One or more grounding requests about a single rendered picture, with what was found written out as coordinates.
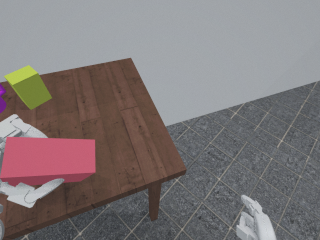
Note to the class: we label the table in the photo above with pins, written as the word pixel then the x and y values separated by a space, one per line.
pixel 109 103

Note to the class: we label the robot right hand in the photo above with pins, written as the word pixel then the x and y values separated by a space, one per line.
pixel 257 228

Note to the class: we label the sponge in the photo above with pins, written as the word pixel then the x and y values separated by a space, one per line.
pixel 36 161

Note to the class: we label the robot left hand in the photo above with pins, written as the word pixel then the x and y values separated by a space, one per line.
pixel 22 194

